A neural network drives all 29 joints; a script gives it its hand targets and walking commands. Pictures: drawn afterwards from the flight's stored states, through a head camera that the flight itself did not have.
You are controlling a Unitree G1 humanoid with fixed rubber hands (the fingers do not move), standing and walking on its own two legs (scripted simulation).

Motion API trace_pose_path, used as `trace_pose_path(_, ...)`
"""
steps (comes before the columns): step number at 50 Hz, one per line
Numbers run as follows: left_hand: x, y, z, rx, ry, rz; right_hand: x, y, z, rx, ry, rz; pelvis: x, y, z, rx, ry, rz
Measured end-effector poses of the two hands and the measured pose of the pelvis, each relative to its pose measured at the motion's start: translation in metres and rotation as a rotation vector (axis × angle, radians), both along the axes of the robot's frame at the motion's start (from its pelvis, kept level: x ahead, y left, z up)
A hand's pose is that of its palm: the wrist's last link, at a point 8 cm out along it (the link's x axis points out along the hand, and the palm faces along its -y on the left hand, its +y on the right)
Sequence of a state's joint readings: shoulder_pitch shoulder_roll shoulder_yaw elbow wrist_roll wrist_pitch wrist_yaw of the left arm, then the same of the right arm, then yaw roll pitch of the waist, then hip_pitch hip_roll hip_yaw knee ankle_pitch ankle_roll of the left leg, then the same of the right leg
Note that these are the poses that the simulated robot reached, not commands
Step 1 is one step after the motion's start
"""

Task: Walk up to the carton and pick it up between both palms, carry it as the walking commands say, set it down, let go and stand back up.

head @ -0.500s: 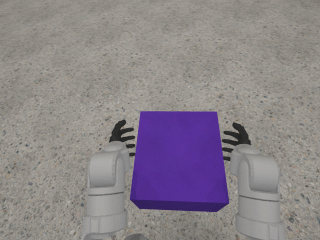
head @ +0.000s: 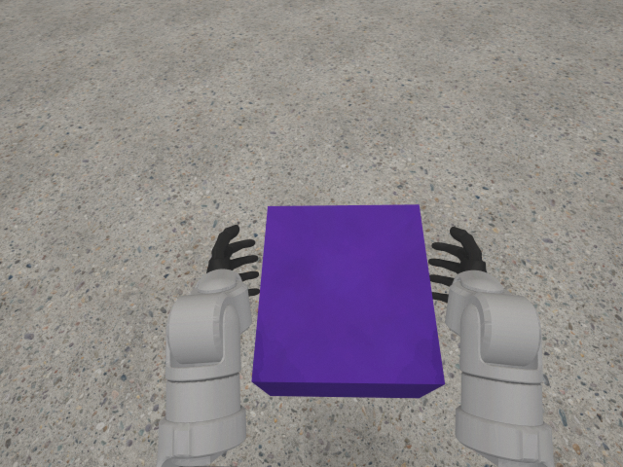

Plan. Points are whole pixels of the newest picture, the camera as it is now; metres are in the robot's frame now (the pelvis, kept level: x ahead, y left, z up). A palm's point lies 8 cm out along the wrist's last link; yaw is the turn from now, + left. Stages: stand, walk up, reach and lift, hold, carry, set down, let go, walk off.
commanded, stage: carry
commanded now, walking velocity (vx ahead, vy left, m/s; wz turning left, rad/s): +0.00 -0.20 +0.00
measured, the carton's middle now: (343, 302) +0.33 +0.00 +0.00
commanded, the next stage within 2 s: none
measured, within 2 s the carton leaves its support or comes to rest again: neither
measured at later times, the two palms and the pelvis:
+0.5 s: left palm (313, 344) +0.22 +0.04 +0.10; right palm (597, 339) +0.23 -0.25 +0.10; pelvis -0.07 -0.11 +0.01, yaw +0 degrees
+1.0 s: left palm (447, 428) +0.15 -0.09 +0.08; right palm out of the picture +0.15 -0.37 +0.10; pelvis -0.14 -0.24 +0.01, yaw +0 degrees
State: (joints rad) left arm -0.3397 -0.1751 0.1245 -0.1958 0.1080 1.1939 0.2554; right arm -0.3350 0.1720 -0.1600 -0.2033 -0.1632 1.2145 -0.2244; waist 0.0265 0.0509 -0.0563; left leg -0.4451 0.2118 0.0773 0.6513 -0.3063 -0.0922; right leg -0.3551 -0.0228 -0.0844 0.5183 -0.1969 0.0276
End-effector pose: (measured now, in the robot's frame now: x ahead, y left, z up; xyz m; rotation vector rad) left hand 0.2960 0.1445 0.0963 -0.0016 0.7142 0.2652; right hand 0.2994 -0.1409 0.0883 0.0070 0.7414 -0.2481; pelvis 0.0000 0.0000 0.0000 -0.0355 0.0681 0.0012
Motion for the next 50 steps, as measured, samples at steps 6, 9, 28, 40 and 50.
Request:
trace_pose_path(6,-0.015,-0.044,-0.010,0.012,0.078,-0.067,-0.034,-0.044,-0.012,0.007,0.076,-0.066,-0.019,-0.028,0.006,0.039,-0.008,0.009)
trace_pose_path(9,-0.020,-0.056,-0.010,-0.004,0.060,-0.081,-0.043,-0.056,-0.007,-0.004,0.058,-0.084,-0.028,-0.039,0.004,0.035,-0.007,0.007)
trace_pose_path(28,-0.076,-0.135,0.003,-0.023,0.008,0.021,-0.073,-0.135,0.008,-0.020,0.008,0.012,-0.074,-0.141,0.005,-0.004,-0.009,-0.002)
trace_pose_path(40,-0.103,-0.216,-0.010,-0.011,0.052,-0.083,-0.127,-0.215,-0.004,-0.010,0.049,-0.092,-0.111,-0.197,0.004,0.031,-0.013,0.006)
trace_pose_path(50,-0.146,-0.233,-0.011,-0.045,0.073,-0.011,-0.145,-0.233,0.007,-0.058,0.072,-0.010,-0.136,-0.237,0.012,-0.006,-0.023,-0.006)
